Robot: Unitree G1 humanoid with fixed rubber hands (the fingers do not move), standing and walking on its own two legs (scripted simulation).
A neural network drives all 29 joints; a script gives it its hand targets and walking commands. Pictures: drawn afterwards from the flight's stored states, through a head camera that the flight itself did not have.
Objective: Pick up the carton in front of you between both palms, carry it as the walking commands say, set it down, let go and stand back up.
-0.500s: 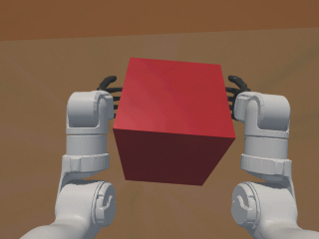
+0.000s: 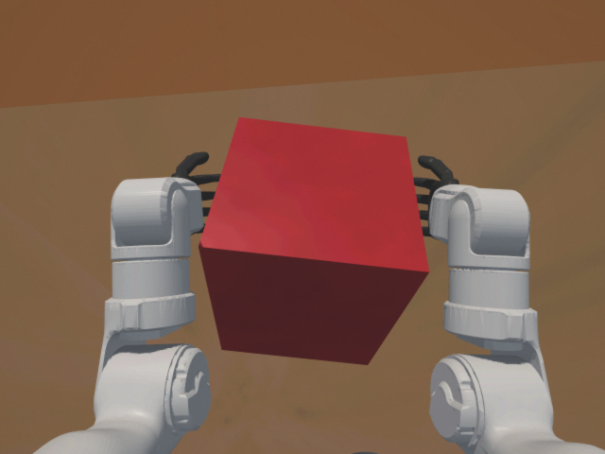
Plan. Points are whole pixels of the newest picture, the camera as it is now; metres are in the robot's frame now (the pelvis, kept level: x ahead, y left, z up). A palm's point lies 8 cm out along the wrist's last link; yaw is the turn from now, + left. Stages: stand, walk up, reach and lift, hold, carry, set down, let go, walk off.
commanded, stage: carry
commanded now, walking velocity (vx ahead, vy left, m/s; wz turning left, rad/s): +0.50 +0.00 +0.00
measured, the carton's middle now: (308, 250) +0.38 -0.01 +0.06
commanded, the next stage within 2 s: none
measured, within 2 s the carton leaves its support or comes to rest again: neither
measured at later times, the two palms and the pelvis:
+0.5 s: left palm (207, 69) +0.65 +0.14 +0.17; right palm (394, 56) +0.68 -0.16 +0.18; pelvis +0.28 -0.04 +0.03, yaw +1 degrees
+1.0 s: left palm out of the picture +0.97 +0.13 +0.22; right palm out of the picture +0.95 -0.17 +0.22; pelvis +0.58 +0.00 +0.06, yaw +0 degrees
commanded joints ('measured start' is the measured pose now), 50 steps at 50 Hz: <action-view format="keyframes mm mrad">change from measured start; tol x32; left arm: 1 -827 -1077 -556 -156 -400 -50 -206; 50 -790 -1021 -553 -132 -375 -22 -179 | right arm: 1 -938 1144 609 -231 549 -16 247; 50 -864 1063 578 -179 520 20 242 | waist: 1 1 92 -614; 12 48 148 -551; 15 144 -294 -713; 33 62 -122 -578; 36 -50 330 -751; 50 -13 152 -548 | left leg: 1 674 274 -414 -150 383 142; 13 354 160 -31 159 675 -2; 15 -208 -51 -55 594 -165 -82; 18 -428 18 -165 811 -163 -43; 33 147 -84 114 -64 109 -10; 36 857 360 -752 -204 165 226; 50 549 237 -211 -188 410 126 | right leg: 1 -260 -37 24 -38 27 -6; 10 -38 17 -141 -612 177 -8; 13 475 56 -187 -787 269 -60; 16 936 -354 631 -877 398 -286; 33 565 -172 -59 -664 883 -78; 36 -136 74 -40 -86 -77 42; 38 -305 13 26 113 -72 2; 50 -126 -31 -81 -505 176 8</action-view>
